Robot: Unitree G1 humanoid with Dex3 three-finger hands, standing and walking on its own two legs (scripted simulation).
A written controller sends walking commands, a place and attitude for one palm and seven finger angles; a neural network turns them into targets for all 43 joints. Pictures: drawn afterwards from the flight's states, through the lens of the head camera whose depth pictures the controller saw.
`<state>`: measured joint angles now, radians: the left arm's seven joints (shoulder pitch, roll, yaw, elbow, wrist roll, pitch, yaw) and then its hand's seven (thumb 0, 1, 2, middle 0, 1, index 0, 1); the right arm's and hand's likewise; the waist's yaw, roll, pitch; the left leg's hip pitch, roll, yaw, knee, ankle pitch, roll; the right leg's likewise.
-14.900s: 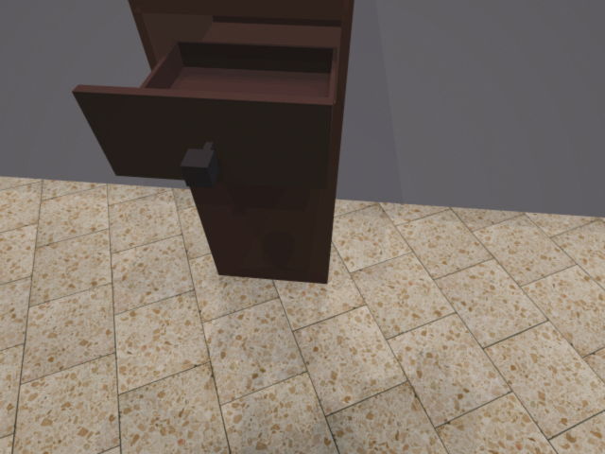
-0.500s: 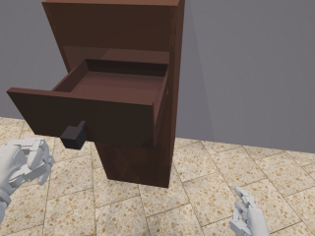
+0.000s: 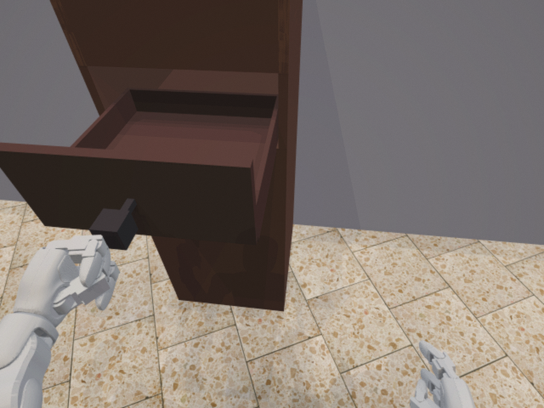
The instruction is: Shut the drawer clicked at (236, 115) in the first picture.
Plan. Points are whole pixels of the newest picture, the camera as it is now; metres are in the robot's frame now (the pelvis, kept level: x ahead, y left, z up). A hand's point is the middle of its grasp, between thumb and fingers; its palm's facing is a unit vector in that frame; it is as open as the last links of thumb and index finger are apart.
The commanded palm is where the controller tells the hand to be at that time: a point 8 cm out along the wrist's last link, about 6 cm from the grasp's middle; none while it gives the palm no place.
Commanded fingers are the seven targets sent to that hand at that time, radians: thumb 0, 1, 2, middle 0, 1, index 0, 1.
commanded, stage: bring the fist close to the handle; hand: left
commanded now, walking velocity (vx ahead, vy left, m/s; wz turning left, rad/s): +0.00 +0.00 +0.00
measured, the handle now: (121, 219) +0.35 +0.26 +0.12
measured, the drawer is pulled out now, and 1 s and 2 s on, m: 0.29 0.25 0.14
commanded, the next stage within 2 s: push the drawer shut in 0.44 s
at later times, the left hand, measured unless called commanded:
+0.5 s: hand (103, 272) +0.26 +0.25 +0.11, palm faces +0.01 -1.00 -0.06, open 3.1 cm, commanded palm +0.24 +0.30 +0.12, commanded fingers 0.00 0.90 0.90 -1.40 -1.60 -1.40 -1.60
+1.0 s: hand (116, 248) +0.30 +0.25 +0.11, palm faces -0.01 -1.00 -0.05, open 3.1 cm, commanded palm +0.28 +0.29 +0.12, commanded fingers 0.00 0.90 0.90 -1.40 -1.60 -1.40 -1.60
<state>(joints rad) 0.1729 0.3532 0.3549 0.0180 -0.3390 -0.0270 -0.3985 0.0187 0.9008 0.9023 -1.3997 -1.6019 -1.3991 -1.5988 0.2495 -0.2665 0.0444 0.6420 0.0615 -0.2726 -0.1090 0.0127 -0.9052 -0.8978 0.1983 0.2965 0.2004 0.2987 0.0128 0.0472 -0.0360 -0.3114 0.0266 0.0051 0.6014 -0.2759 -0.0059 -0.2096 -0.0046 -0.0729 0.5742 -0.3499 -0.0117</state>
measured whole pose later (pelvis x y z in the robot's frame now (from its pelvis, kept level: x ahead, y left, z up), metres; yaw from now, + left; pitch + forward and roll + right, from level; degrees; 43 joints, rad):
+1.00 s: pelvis +0.00 +0.00 +0.00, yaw +1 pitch +1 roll -1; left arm -0.14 0.39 0.33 0.33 -0.30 -0.07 -0.42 -0.01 0.86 0.95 -1.40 -1.60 -1.40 -1.60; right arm 0.24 -0.26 0.06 0.64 0.07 -0.21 -0.13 0.01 -0.91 -0.90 0.20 0.30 0.20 0.30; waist 0.02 0.04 -0.03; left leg -0.39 0.02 -0.01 0.64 -0.28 0.00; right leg -0.28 -0.01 -0.09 0.62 -0.36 -0.01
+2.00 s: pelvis +0.00 +0.01 -0.01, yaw -1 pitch +7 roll -1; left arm -0.59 0.49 0.35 0.86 -0.23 -0.17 -0.42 0.03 0.87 0.94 -1.40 -1.60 -1.40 -1.60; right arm 0.33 -0.28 0.04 0.65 0.06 -0.07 -0.09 0.01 -0.91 -0.90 0.20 0.30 0.20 0.30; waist -0.06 0.02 -0.05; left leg -0.50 0.03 0.01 0.69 -0.30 0.00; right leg -0.39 0.00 -0.06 0.64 -0.36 -0.01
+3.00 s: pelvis +0.01 +0.01 -0.02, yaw -2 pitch +16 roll -3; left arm -1.05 0.69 0.40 1.29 -0.10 -0.21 -0.36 0.05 0.92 0.97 -1.40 -1.60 -1.40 -1.60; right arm 0.43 -0.29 0.04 0.69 0.03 0.00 -0.07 0.00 -0.91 -0.90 0.20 0.30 0.20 0.30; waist -0.18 0.02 -0.06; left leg -0.73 0.06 0.01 0.79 -0.34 0.01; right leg -0.61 0.02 -0.06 0.71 -0.37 0.00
